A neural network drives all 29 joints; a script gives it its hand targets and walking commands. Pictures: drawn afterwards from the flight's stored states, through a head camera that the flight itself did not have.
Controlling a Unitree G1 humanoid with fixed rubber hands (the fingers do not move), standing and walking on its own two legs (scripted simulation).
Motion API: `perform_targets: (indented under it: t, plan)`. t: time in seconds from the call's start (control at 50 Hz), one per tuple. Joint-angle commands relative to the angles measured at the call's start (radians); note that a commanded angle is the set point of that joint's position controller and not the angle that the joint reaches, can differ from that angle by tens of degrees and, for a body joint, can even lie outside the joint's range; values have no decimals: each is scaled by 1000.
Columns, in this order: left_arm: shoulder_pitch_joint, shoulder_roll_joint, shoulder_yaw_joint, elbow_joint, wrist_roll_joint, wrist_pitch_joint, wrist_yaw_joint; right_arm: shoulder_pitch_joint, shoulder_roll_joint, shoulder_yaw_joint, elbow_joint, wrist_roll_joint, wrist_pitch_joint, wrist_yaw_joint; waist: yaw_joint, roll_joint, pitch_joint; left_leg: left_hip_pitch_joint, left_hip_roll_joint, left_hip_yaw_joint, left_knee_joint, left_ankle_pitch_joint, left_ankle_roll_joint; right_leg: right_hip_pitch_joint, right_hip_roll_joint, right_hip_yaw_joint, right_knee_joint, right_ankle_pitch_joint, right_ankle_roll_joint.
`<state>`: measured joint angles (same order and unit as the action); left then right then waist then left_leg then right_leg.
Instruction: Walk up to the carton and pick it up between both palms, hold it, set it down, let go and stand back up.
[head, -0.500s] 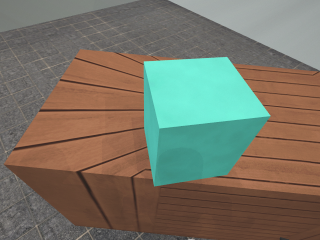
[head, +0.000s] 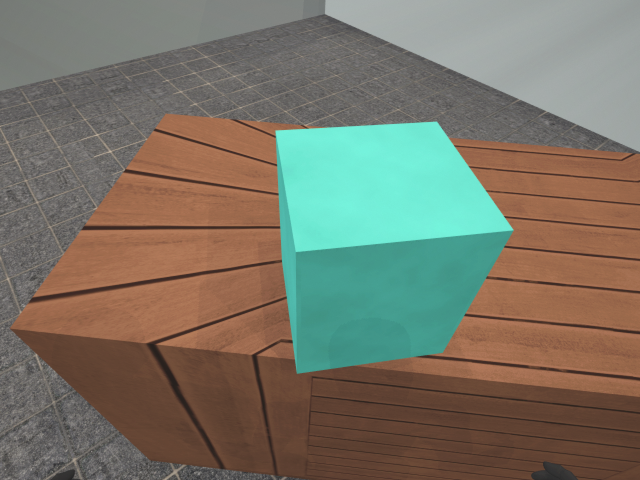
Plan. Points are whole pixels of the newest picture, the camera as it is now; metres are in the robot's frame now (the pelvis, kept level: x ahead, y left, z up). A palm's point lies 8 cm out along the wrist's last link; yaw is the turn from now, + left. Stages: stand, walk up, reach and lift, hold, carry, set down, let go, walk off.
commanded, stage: walk up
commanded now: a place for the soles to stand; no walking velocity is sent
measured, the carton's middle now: (365, 250) +0.40 -0.07 +0.09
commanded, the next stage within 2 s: reach and lift in 0.48 s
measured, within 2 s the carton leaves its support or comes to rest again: neither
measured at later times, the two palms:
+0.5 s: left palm out of the picture +0.11 +0.32 -0.07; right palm out of the picture +0.11 -0.32 -0.06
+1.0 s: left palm (108, 467) +0.18 +0.23 -0.02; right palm (611, 469) +0.16 -0.34 -0.03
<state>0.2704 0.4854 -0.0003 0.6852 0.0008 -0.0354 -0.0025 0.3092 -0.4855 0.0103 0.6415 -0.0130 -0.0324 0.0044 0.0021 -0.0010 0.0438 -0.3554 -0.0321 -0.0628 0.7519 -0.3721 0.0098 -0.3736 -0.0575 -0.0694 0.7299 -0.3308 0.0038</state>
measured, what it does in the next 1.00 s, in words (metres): stands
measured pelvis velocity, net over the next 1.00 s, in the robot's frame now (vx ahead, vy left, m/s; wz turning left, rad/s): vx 0.01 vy -0.04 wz -0.02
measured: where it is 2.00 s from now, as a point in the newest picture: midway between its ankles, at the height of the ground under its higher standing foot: outside the picture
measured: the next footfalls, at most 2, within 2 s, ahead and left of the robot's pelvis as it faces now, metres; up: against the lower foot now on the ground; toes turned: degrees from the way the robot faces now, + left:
none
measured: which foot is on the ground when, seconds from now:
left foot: down 0.00-1.00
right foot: down 0.00-1.00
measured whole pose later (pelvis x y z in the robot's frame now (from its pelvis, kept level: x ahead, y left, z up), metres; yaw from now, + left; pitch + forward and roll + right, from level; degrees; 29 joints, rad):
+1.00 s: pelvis +0.01 -0.04 +0.02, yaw -1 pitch -6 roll +1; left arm 0.18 0.35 0.00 0.39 0.00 0.29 0.04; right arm 0.16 -0.39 -0.08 0.82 -0.06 -0.26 0.05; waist 0.04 -0.04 0.07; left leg -0.11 0.01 -0.06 0.48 -0.26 -0.03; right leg -0.17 -0.01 -0.07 0.54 -0.26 -0.03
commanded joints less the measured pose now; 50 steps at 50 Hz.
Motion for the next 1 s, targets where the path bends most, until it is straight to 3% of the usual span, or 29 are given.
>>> perform_targets:
  t: [0.0,0.02,0.08,0.12,0.14,0.16,0.18,0.24,0.26,0.3,0.34,0.36,0.38,0.46,0.48,0.5,0.54,0.56,0.6,0.64,0.66,0.74,0.78,0.8,0.82,0.86,0.9,0.96,0.98]
  plan:
    - [-74,166,71,24,5,-1,3,-68,-162,-61,53,7,-35,-16,-1,-49,-54,-83,99,-105,-173,86,53,123,-80,141,-159,75,-90]
    - [-70,175,69,11,0,2,-1,-70,-161,-57,42,9,-33,-15,-8,2,-48,-53,98,-72,-178,70,49,85,-109,174,-186,45,-102]
    - [-90,163,65,16,3,0,-2,-63,-165,-58,47,5,-32,-12,-15,-9,-83,-51,114,-115,-202,75,64,130,-84,128,-166,20,-92]
    - [-73,161,68,13,-11,4,-5,-72,-186,-56,39,-2,-35,-13,14,11,-55,-79,135,-149,-215,71,75,110,-61,124,-148,0,-71]
    - [-82,165,68,21,5,2,-4,-72,-170,-56,38,8,-37,-12,0,-1,-47,-95,130,-144,-209,89,72,129,-72,141,-153,27,-74]
    - [-66,149,73,28,-2,0,-6,-77,-172,-46,50,4,-37,-11,22,46,-95,-63,127,-126,-226,65,64,147,-77,162,-161,17,-84]
    - [-77,162,69,27,-4,-2,-10,-61,-160,-52,47,3,-38,-16,11,-12,-102,-52,112,-122,-196,94,67,160,-78,156,-160,45,-89]
    - [-106,170,67,8,-3,3,-9,-72,-170,-47,56,4,-38,-17,7,2,-78,-31,120,-132,-217,113,66,129,-73,145,-149,53,-81]
    - [-74,153,65,12,-7,4,-8,-117,-174,-50,41,2,-42,-16,24,62,-59,-58,149,-162,-241,158,76,124,-59,111,-119,93,-66]
    - [-84,172,67,20,3,3,-7,-88,-158,-54,28,5,-40,-16,3,-14,-79,-40,125,-122,-198,187,70,140,-75,140,-146,97,-79]
    - [-64,177,72,25,-2,2,-7,-94,-147,-46,40,-3,-31,-19,14,36,-84,-12,103,-92,-174,144,61,94,-97,162,-174,45,-89]
    - [-83,188,67,17,3,-2,-9,-77,-148,-54,42,2,-32,-17,-5,-36,-74,2,100,-93,-180,130,58,69,-99,181,-181,5,-93]
    - [-77,182,65,6,-4,0,-8,-92,-180,-61,48,1,-28,-15,8,10,-54,-5,94,-80,-160,132,54,41,-95,176,-182,16,-91]
    - [-64,163,68,22,2,1,-5,-104,-148,-57,41,5,-35,-12,3,-5,-68,-39,117,-112,-186,157,61,109,-65,145,-160,70,-77]
    - [-386,-2,57,-250,56,257,36,-302,-75,-261,392,-168,-242,39,-63,180,53,-328,147,76,-284,-193,-12,218,106,-69,45,-14,-45]
    - [-308,-16,93,-246,98,316,44,-266,-124,-241,382,-171,-271,60,-61,181,86,-443,182,78,-296,-219,28,348,115,-80,114,48,-42]
    - [-301,-23,131,-353,90,341,42,-262,-167,-259,338,-137,-298,58,-37,123,-27,-470,191,126,-307,-106,51,523,132,-87,110,216,-21]
    - [-280,-16,126,-356,70,343,43,-253,-147,-262,364,-114,-299,58,-38,68,-31,-350,161,125,-288,-16,39,456,123,-69,51,242,-32]
    - [-288,23,153,-397,59,336,45,-258,-113,-231,264,-88,-312,60,1,2,-87,-227,115,133,-289,43,34,404,91,-32,-48,199,-38]
    - [-199,20,155,-403,76,347,51,-199,-122,-235,238,-61,-304,62,-2,1,-84,-141,104,127,-327,74,23,433,99,-48,-96,245,-31]
    - [-208,22,172,-388,63,336,51,-193,-60,-201,162,-47,-295,55,29,-46,-73,-135,57,148,-312,98,27,432,81,2,-147,236,-32]
    - [-209,51,196,-438,45,326,52,-187,6,-156,60,-40,-271,41,56,-142,-55,-16,-6,153,-280,186,5,362,48,67,-270,259,-25]
    - [-174,36,160,-407,33,329,47,-179,-4,-144,41,-17,-268,40,72,-112,-52,56,-5,133,-310,245,-13,391,59,50,-300,393,-23]
    - [-168,43,189,-394,35,321,45,-168,24,-132,15,-15,-259,30,87,-149,-67,26,-16,140,-314,216,3,434,41,84,-316,388,-12]
    - [-176,47,209,-434,36,319,48,-148,8,-148,-7,-20,-253,27,67,-169,-94,25,-16,133,-322,226,12,453,45,89,-319,371,-4]
    - [-154,52,204,-483,26,300,58,-129,21,-129,-26,6,-243,27,64,-112,-99,63,-23,126,-354,271,-13,450,31,90,-331,476,22]
    - [-117,23,182,-498,8,296,60,-114,1,-146,0,3,-245,31,41,-128,-110,107,-18,128,-367,298,-19,442,43,56,-342,445,20]
    - [-90,-9,158,-524,-1,286,69,-114,9,-135,3,42,-230,46,42,-64,-99,122,-10,130,-396,272,-19,437,38,62,-362,356,4]
    - [-99,-19,147,-575,-14,277,69,-116,8,-155,-40,30,-225,52,31,-98,-46,141,-4,126,-404,260,-16,405,49,50,-386,290,7]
